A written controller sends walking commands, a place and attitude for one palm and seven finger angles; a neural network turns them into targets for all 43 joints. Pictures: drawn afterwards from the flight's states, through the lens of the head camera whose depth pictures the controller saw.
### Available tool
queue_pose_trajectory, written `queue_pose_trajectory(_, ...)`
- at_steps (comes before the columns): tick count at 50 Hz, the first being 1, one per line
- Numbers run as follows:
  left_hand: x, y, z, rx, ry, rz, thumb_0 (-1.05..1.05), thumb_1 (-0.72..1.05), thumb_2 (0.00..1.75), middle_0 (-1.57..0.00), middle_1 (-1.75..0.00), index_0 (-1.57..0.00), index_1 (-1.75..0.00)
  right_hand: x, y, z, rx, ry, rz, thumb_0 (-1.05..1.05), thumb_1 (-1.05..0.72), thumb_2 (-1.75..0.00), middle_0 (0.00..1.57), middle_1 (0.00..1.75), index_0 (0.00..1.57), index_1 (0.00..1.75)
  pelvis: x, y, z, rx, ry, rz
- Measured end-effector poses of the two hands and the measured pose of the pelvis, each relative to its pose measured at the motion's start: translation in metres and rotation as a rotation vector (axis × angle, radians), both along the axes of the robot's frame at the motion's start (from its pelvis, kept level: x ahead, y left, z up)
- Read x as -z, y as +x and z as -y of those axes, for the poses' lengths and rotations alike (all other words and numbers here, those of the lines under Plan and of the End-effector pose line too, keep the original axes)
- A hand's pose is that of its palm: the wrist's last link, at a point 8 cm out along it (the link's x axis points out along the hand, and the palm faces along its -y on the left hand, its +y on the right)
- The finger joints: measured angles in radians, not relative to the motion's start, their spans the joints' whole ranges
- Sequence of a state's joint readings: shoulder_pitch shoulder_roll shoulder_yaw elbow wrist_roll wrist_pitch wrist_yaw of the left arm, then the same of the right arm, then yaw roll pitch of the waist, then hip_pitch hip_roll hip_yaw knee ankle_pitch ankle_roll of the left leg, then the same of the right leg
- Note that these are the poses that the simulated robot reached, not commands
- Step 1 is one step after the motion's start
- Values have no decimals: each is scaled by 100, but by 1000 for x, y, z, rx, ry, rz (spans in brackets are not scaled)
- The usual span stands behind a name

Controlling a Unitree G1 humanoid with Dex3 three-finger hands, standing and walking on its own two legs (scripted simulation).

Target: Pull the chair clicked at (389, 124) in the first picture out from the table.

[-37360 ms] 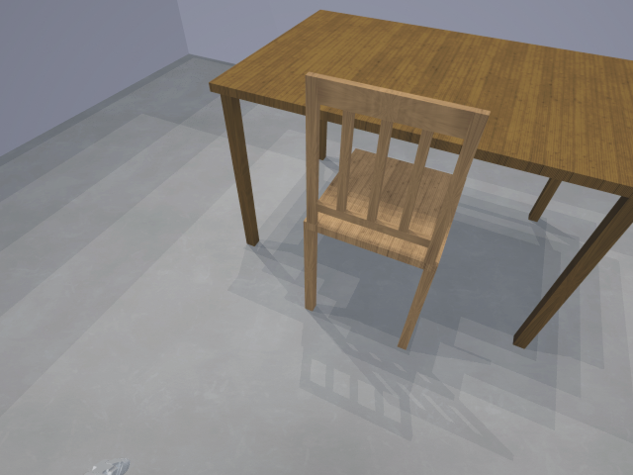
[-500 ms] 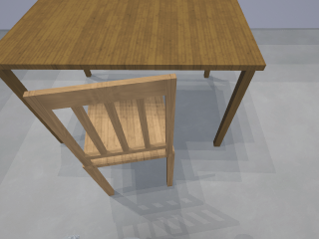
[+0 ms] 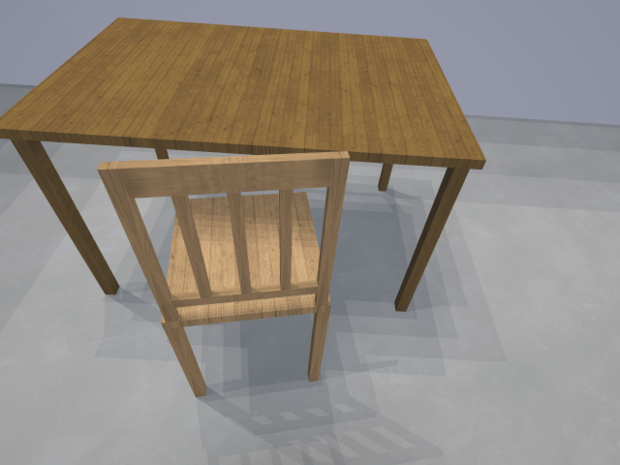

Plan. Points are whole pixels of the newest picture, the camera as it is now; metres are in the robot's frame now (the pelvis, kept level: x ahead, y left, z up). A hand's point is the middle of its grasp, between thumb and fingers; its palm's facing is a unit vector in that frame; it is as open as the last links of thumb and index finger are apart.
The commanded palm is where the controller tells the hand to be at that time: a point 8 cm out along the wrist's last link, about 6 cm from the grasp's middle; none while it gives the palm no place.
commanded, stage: come to a stop and stand still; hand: left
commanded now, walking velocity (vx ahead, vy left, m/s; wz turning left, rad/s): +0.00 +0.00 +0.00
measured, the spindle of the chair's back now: (240, 246) +0.51 +0.15 -0.07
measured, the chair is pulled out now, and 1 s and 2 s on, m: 0.14 0.14 0.14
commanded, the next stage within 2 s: look again from close up in 1.34 s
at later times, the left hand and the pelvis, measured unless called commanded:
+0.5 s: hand out of the picture -0.06 +0.18 -0.18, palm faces +0.08 -0.99 -0.11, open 7.4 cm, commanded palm none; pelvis -0.04 +0.03 +0.00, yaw +2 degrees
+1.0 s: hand out of the picture -0.07 +0.23 -0.18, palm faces +0.08 -0.99 -0.15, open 7.4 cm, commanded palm none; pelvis -0.08 +0.07 +0.00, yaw +1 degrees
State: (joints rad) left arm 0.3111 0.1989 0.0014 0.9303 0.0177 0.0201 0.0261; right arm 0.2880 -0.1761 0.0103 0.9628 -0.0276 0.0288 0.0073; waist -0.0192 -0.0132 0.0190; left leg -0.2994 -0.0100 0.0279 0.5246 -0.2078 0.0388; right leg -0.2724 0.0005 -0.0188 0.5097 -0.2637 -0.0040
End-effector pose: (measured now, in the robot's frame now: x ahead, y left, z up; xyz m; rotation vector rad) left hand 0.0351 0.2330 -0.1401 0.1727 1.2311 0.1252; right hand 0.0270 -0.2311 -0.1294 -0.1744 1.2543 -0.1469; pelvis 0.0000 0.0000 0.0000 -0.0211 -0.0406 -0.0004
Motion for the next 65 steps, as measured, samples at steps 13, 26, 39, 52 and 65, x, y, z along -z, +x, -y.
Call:
queue_pose_trajectory(13,9,-76,-10,-73,-24,-131,1,91,90,-20,-30,-20,-29,4,-58,-18,28,-5,-126,1,-91,-90,20,30,20,30,0,-18,-16,-17,-8,10)
queue_pose_trajectory(26,19,-108,4,-111,-92,-133,1,90,90,-20,-30,-20,-30,4,-40,-32,-2,-12,-37,1,-91,-90,20,30,20,30,3,-42,-28,-29,-11,21)
queue_pose_trajectory(39,23,-172,-1,-170,-88,-216,1,90,90,-20,-30,-20,-30,-3,-34,-40,-5,-16,57,1,-92,-90,19,29,20,30,5,-63,-39,-47,-13,-8)
queue_pose_trajectory(52,13,-104,-57,-78,-43,-55,1,91,90,-20,-30,-20,-29,3,-132,-97,55,17,-147,1,-91,-90,19,29,20,30,-1,-81,-70,-8,14,-27)
queue_pose_trajectory(65,8,-111,-68,-49,-36,-77,1,93,90,-20,-30,-19,-29,5,-150,-114,70,50,-165,1,-90,-90,20,30,20,30,-5,-93,-81,-12,6,-11)
